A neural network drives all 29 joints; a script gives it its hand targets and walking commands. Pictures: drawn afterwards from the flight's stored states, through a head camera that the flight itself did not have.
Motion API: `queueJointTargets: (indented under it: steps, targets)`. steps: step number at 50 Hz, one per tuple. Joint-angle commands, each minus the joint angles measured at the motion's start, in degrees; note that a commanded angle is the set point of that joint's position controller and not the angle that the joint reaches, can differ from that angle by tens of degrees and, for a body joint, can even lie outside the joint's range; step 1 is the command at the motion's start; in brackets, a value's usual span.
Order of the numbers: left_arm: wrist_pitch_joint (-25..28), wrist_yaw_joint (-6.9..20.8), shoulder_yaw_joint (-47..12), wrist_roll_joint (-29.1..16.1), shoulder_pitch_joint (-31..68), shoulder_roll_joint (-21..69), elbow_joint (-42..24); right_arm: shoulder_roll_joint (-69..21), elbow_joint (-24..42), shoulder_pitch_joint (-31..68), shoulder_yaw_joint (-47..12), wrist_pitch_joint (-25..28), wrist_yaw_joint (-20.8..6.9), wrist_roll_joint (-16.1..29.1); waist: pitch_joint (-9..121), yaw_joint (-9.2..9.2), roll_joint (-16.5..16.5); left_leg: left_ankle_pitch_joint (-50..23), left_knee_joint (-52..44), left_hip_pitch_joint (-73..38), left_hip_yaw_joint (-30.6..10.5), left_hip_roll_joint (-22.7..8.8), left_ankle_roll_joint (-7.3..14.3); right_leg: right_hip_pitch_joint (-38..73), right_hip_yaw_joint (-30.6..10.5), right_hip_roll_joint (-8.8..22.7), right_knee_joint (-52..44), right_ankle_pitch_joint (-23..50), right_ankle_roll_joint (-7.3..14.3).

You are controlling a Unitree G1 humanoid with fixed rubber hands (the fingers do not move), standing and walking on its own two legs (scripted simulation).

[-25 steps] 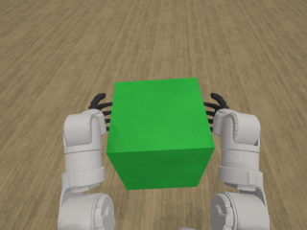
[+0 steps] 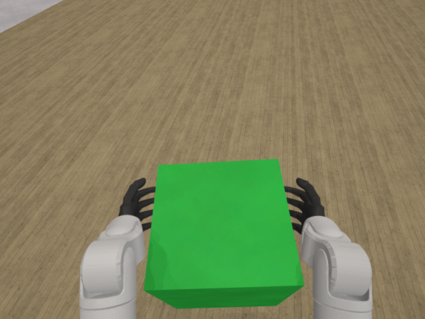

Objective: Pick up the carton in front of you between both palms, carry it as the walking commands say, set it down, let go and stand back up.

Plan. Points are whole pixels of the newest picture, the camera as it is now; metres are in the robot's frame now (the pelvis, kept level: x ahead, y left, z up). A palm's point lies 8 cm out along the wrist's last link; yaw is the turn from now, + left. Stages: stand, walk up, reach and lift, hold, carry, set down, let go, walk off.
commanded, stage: carry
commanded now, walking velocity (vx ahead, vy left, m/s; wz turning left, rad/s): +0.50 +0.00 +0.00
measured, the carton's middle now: (222, 241) +0.27 +0.00 +0.01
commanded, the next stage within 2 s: none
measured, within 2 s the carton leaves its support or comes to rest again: neither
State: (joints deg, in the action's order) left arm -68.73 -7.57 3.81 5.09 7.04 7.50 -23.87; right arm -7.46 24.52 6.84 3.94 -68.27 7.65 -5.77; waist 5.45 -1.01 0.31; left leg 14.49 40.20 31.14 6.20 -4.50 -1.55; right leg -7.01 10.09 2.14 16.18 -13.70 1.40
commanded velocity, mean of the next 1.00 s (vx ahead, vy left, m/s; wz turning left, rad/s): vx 0.48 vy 0.00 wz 0.00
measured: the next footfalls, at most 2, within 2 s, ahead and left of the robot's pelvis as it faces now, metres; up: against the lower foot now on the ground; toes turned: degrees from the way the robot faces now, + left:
left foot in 0.14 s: +0.27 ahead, +0.12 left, +0.00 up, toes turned +10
right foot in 0.62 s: +0.55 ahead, -0.12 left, +0.00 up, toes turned -13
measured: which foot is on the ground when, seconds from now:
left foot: up 0.00-0.12, down 0.14-0.66, up 0.68-1.00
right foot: down 0.00-0.14, up 0.16-0.60, down 0.62-1.00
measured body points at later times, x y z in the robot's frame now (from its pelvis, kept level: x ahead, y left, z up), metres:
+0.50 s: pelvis +0.30 +0.03 +0.00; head +0.27 +0.04 +0.45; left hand +0.56 +0.16 +0.09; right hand +0.55 -0.14 +0.10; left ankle +0.23 +0.12 -0.75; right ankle +0.42 -0.12 -0.71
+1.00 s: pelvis +0.61 -0.02 +0.00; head +0.60 -0.03 +0.45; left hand +0.87 +0.13 +0.10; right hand +0.87 -0.17 +0.09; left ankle +0.75 +0.13 -0.71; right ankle +0.51 -0.11 -0.75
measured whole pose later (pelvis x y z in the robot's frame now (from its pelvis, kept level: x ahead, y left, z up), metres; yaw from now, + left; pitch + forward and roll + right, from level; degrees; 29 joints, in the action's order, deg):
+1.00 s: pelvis +0.61 -0.02 +0.00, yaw -1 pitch +4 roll +1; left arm -69.9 -8.1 1.8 4.7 2.5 7.3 -28.6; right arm -7.3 29.9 2.8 1.5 -69.7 8.4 -5.8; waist 6.7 -0.7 1.0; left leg 4.7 36.9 34.7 7.4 -6.7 -1.1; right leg -0.7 11.9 2.0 11.9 -15.0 0.7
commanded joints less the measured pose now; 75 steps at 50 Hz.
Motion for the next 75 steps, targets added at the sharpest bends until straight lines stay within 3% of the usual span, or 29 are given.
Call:
queueJointTargets:
  steps: [1, 4, 7, 8, 9, 11, 13, 15, 18, 26, 29, 31, 32, 33, 34, 37, 39, 43, 49, 54, 55, 56, 57, 58, 61, 63, 68, 72, 75]
  targets:
    - [-0.63, 12.06, -38.04, -20.98, 21.34, 52.76, -6.63, -53.91, 5.61, 21.08, -39.55, -1.05, -10.72, 20.25, 10.92, 0.05, -9.79, -7.36, -8.59, -1.49, 3.82, 1.63, 0.07, 10.16, -5.65, 11.64, -4.11, 21.52, 5.13]
    - [-2.45, 11.27, -37.11, -20.37, 20.99, 48.05, -6.6, -49.4, 5.72, 21.26, -38.49, -2.98, -10.67, 20.57, 7.15, 0.08, -9.63, -10.14, -12.49, -5.87, 5.73, 1.58, 1.43, 7.47, -4.51, 11.81, -2.03, 18.41, 3.6]
    - [-4.16, 10.38, -36.64, -20.06, 22.24, 44.55, -6.27, -46.03, 3.34, 19.89, -36.32, -4.59, -10.43, 20.39, 10.56, 2.08, -4.33, -3.95, -14.74, -28.1, 7.31, 3.06, 2.55, -3.42, 2.33, 7.32, 17.22, 19.82, 0.09]
    - [-4.9, 10.19, -36.55, -20.3, 23.26, 43.61, -6.82, -44.68, 2.54, 19.72, -35.42, -4.96, -10.34, 19.99, 12.76, 2.96, 6.68, 5.12, -21.67, -35.27, -14.01, -8.84, 6.2, -14.26, 3.35, 2.54, 32.53, 9.96, -2.75]
    - [-5.5, 10.09, -36.9, -20.68, 24.97, 43.67, -7.4, -45.04, 0.95, 20.2, -34.99, -5.03, -10.26, 19.96, 14.76, 2.87, 18.73, 4.65, -27.71, -44.37, -33.75, -18.87, 13.07, -28.85, -0.42, -2.92, 45.47, -11.37, -3.82]
    - [-5.21, 10.56, -37.83, -21.24, 25.66, 47.1, -6.43, -48.51, 1.7, 20.86, -35.46, -4.74, -10.69, 20.97, 14.12, 2.5, 10.95, -4.73, -27.36, -38.93, -29.53, -18.7, 14.48, -32.65, -8.82, 2.18, 56.07, -13.91, -0.81]
    - [-3.96, 11.2, -38.38, -21.33, 25.99, 51.05, -5.36, -52.52, 2.58, 23.67, -37.0, -3.72, -11.4, 21.81, 13.28, 1.89, 1.97, -1.98, -29.02, -31.63, -20.6, -16.23, 10.92, -30.19, -10.71, 6.17, 50.26, -6.39, 0.13]
    - [-2.67, 11.38, -38.78, -20.91, 25.36, 53.5, -4.66, -54.3, 3.26, 24.95, -38.4, -2.7, -11.93, 22.81, 13.04, 1.55, 4.15, 2.58, -31.89, -27.53, -13.34, -14.01, 8.96, -26.68, -8.22, 5.65, 42.78, -2.84, -0.29]
    - [-1.51, 10.89, -38.45, -19.85, 23.94, 53.4, -4.76, -53.48, 4.07, 24.32, -39.2, -1.92, -12.27, 23.36, 11.42, 1.68, 5.63, 2.92, -34.64, -27.57, -8.99, -13.07, 9.89, -26.95, -5.56, 5.05, 31.62, 0.59, -1.78]
    - [-2.97, 10.28, -37.74, -19.15, 20.5, 48.4, -5.24, -48.49, 3.05, 19.04, -37.46, -3.34, -11.44, 20.97, 4.76, 2.22, 7.11, -12.0, -32.54, -32.52, -0.66, -10.22, 7.88, -25.52, -0.45, 2.94, 13.95, 10.85, -1.99]
    - [-3.11, 10.64, -37.7, -19.76, 20.74, 47.65, -4.78, -48.33, 2.36, 18.97, -37.28, -3.49, -11.2, 20.33, 4.32, 2.0, 8.24, -18.0, -26.61, -33.22, 1.51, -9.8, 6.29, -18.95, 2.5, 1.45, 10.99, 8.63, -0.87]
    - [-2.88, 10.9, -37.2, -19.84, 20.01, 47.96, -3.94, -48.55, 2.39, 18.8, -37.65, -3.47, -11.09, 20.28, 8.53, 0.88, 5.01, -25.13, -10.76, -26.63, 6.83, -6.65, 3.77, -1.74, 5.67, -1.94, 8.22, 4.48, -0.17]
    - [-2.75, 11.0, -36.69, -19.47, 18.41, 48.09, -2.93, -48.07, 2.8, 19.46, -37.89, -3.56, -11.11, 20.37, 12.26, -0.66, -1.02, -18.22, 2.46, -16.78, 7.8, -3.95, 1.58, 9.61, -6.11, 5.75, 4.54, -2.06, 1.45]
    - [-2.08, 11.11, -36.02, -19.34, 19.25, 48.11, -2.32, -48.43, 4.93, 21.32, -38.98, -3.69, -11.2, 21.1, 17.48, -1.04, -17.14, -3.02, 20.01, -1.51, 5.55, 2.59, -1.35, 21.0, -32.81, 20.0, -1.32, -6.12, 9.2]
    - [-1.66, 11.43, -36.85, -20.24, 19.11, 50.64, -3.01, -50.03, 5.1, 22.29, -39.84, -3.4, -11.52, 21.83, 15.79, -0.5, -17.56, 13.5, 28.64, 7.07, -1.0, 3.93, -0.4, 21.62, -38.22, 22.21, -4.58, 4.72, 11.23]
    - [0.31, 12.37, -39.09, -21.9, 22.68, 56.06, -6.38, -56.22, 3.9, 22.01, -40.85, -1.3, -12.27, 22.22, 15.75, 0.07, -3.61, 6.23, 28.43, 7.34, -6.69, -3.17, 2.61, 13.85, -22.65, 18.76, -1.75, 12.65, 7.46]
    - [1.19, 12.72, -40.31, -22.72, 23.57, 57.23, -7.88, -58.02, 4.11, 20.74, -41.3, -0.06, -12.15, 21.65, 15.25, 0.24, -5.62, 1.5, 22.58, 4.35, -4.68, -3.2, 1.97, 9.84, -16.72, 16.56, -4.48, 9.8, 5.36]
    - [1.35, 13.3, -40.71, -23.23, 21.32, 54.65, -9.38, -56.49, 5.33, 17.79, -41.1, 0.78, -11.06, 19.79, 12.04, 0.33, -7.71, -3.98, 11.13, 7.11, -1.37, -2.93, 0.42, 10.4, -11.25, 14.89, -8.16, 9.07, 6.6]
    - [-0.95, 12.09, -38.61, -21.6, 18.54, 47.78, -9.62, -50.22, 7.26, 17.1, -40.37, -1.71, -10.2, 20.35, 5.91, 0.15, -8.19, -11.8, -5.81, 5.3, 3.2, -1.13, 0.48, 11.8, -3.72, 12.17, -7.58, 18.91, 5.39]
    - [-2.92, 10.91, -37.28, -20.18, 19.02, 45.13, -8.74, -47.2, 5.96, 17.48, -39.02, -3.78, -10.53, 21.31, 6.3, 1.2, -8.69, -18.7, -16.42, -13.51, 9.51, 4.28, 1.88, 8.86, 4.11, 8.88, 8.53, 39.2, -0.24]
    - [-3.21, 10.81, -37.33, -20.24, 19.82, 44.94, -8.91, -46.85, 5.7, 17.72, -38.55, -4.0, -10.66, 21.22, 8.75, 1.74, -6.26, -21.94, -19.11, -22.59, 9.66, 4.48, 1.5, 5.28, 5.02, 7.01, 16.2, 36.49, -1.98]
    - [-3.45, 10.75, -37.17, -20.34, 20.85, 44.44, -9.01, -46.62, 5.57, 17.89, -38.05, -4.31, -10.86, 21.27, 12.22, 2.26, -1.08, -35.87, -17.35, -33.26, 1.12, -3.49, 1.89, -2.79, 4.25, 5.05, 26.28, 20.2, -3.99]
    - [-4.03, 10.62, -38.35, -21.17, 21.86, 45.69, -9.08, -46.26, 3.74, 18.13, -37.31, -4.21, -11.02, 21.21, 19.93, 2.33, 12.06, -51.26, -15.14, -49.8, -19.43, -18.55, 12.28, -18.47, 0.69, -0.55, 42.48, -4.73, -5.66]
    - [-3.98, 10.78, -38.88, -21.24, 20.5, 46.22, -8.83, -48.18, 2.78, 16.27, -36.96, -3.92, -11.28, 21.63, 21.51, 2.19, 14.32, -52.86, -19.14, -48.61, -23.29, -20.6, 15.79, -22.12, -4.14, -2.86, 51.51, -19.29, -4.95]
    - [-1.96, 11.75, -41.2, -21.94, 24.24, 53.95, -8.87, -55.57, 3.05, 18.13, -37.33, -1.94, -12.61, 22.1, 19.0, 1.64, 5.75, -44.98, -22.19, -37.39, -9.94, -15.36, 10.18, -20.06, -10.01, 3.58, 41.83, -14.79, -2.21]
    - [-0.49, 11.89, -42.18, -22.2, 24.78, 57.25, -9.08, -58.32, 3.5, 19.61, -37.97, -0.61, -13.2, 22.65, 18.69, 1.1, 6.86, -39.51, -24.36, -31.47, -3.4, -12.16, 7.26, -12.1, -7.13, 2.29, 28.33, -12.06, -2.89]
    - [1.01, 11.51, -42.07, -21.02, 21.52, 56.49, -9.6, -57.2, 4.74, 16.84, -38.61, 0.7, -13.51, 22.0, 19.69, 1.71, 8.16, -26.44, -22.82, -29.25, -0.84, -11.64, 8.89, -7.13, -3.7, 1.52, 13.84, -2.76, -2.41]
    - [-0.81, 11.39, -40.67, -20.94, 21.79, 51.54, -10.26, -53.1, 4.67, 17.64, -38.56, -0.69, -12.96, 21.11, 15.47, 1.33, 3.48, -6.59, -18.38, -17.9, 1.31, -7.4, 3.66, 2.09, -5.4, 7.74, 4.77, 12.93, -2.96]
    - [-2.39, 11.55, -38.28, -19.99, 20.94, 49.01, -5.42, -49.78, 3.63, 19.32, -38.25, -3.07, -12.41, 20.58, 9.89, 1.73, -4.41, -11.21, -17.14, -19.82, 0.2, -5.79, 1.73, -4.71, -6.92, 9.09, 7.75, 19.05, -2.09]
